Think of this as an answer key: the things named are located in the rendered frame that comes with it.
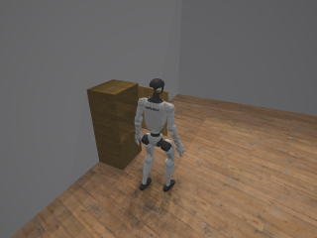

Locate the robot right upper arm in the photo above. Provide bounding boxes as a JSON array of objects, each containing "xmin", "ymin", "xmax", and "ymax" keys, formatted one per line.
[{"xmin": 164, "ymin": 102, "xmax": 175, "ymax": 132}]

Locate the robot torso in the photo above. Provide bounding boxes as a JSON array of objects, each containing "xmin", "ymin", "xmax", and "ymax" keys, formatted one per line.
[{"xmin": 144, "ymin": 97, "xmax": 167, "ymax": 147}]

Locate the cupboard door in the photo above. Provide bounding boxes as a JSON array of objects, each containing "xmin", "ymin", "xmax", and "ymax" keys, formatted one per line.
[{"xmin": 138, "ymin": 85, "xmax": 168, "ymax": 136}]

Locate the robot right forearm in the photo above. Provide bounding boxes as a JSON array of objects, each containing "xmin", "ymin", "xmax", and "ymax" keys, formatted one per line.
[{"xmin": 170, "ymin": 125, "xmax": 182, "ymax": 147}]

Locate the robot right hand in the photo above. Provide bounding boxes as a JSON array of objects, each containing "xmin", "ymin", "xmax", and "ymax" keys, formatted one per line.
[{"xmin": 175, "ymin": 144, "xmax": 185, "ymax": 158}]

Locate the robot left thigh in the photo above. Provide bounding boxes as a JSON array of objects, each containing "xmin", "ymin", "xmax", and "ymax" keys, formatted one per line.
[{"xmin": 141, "ymin": 133, "xmax": 155, "ymax": 164}]

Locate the robot left upper arm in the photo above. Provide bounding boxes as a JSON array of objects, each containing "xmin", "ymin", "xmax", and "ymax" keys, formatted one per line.
[{"xmin": 135, "ymin": 97, "xmax": 147, "ymax": 123}]

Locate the robot left forearm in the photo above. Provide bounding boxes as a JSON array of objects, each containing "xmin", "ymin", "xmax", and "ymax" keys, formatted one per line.
[{"xmin": 134, "ymin": 120, "xmax": 142, "ymax": 135}]

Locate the robot left hand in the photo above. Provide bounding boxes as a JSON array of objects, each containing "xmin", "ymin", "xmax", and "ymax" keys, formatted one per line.
[{"xmin": 135, "ymin": 134, "xmax": 143, "ymax": 146}]

